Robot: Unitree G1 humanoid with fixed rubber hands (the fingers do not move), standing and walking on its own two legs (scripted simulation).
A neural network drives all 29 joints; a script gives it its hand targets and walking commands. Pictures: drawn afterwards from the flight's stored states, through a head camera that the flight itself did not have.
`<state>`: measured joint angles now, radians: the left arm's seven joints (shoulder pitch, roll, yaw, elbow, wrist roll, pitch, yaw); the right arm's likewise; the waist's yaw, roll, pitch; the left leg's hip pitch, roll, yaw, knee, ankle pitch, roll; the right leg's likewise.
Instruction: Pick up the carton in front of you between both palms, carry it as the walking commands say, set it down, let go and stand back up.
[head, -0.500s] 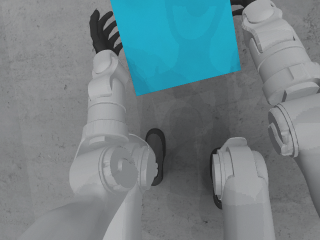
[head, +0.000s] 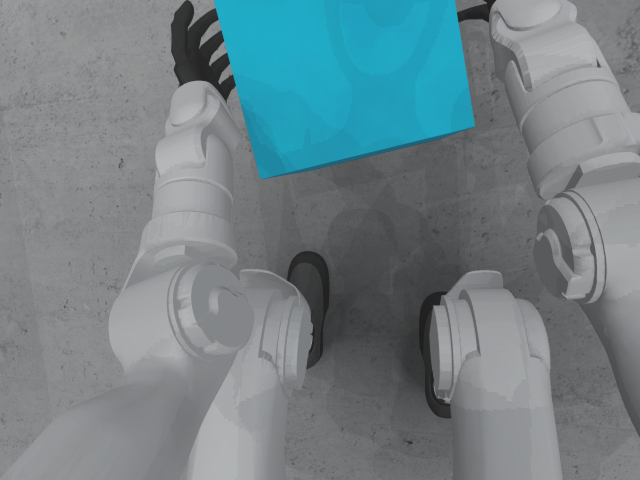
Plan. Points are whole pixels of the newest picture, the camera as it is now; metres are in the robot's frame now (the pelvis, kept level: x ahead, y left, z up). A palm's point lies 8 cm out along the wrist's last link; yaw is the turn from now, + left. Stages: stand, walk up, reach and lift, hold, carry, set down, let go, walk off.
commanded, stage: set down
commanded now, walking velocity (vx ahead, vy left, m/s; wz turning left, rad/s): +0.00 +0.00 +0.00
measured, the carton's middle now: (350, 74) +0.54 +0.00 -0.25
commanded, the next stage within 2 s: let go in 1.76 s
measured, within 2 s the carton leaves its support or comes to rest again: rests again in 0.06 s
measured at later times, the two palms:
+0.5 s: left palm (202, 87) +0.53 +0.15 -0.16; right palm (497, 5) +0.56 -0.16 -0.19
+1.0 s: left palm (168, 124) +0.48 +0.17 -0.11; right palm out of the picture +0.57 -0.19 -0.10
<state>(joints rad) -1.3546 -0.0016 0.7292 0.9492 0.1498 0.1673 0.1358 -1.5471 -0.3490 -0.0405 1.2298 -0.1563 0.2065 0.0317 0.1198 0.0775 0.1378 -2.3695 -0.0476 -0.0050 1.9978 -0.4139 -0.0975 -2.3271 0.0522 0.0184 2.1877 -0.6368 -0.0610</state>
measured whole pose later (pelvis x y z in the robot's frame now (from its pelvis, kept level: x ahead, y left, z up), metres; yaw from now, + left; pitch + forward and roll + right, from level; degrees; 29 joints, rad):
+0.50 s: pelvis +0.01 +0.00 -0.01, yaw +1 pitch +43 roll +7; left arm -1.36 0.08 0.63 1.07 0.06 0.09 0.12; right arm -1.50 -0.36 -0.06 1.18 -0.16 0.13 0.07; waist 0.11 0.11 0.19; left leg -2.36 -0.06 0.01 2.05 -0.45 -0.09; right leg -2.30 0.04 0.04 2.25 -0.69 -0.05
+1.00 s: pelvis -0.01 +0.01 +0.03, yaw -1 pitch +39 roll +4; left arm -1.13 0.05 0.26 0.78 -0.22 0.10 0.28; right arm -1.49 -0.56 0.11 1.15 0.12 0.14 0.05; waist 0.13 0.04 0.22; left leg -2.22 -0.07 0.00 1.94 -0.41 -0.07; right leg -2.15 0.02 0.02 2.12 -0.65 -0.03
